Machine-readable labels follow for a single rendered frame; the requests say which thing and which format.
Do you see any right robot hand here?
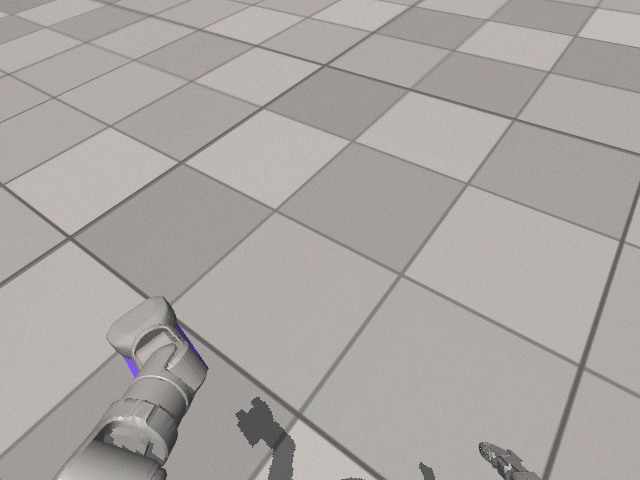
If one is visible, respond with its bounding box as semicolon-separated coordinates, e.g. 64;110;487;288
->
479;442;541;480

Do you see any left robot hand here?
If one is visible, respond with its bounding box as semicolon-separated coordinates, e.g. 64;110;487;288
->
106;296;177;359

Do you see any small box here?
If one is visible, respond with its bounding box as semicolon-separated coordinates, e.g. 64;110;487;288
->
124;323;209;377

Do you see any left robot arm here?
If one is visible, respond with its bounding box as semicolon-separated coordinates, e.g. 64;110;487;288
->
53;324;207;480

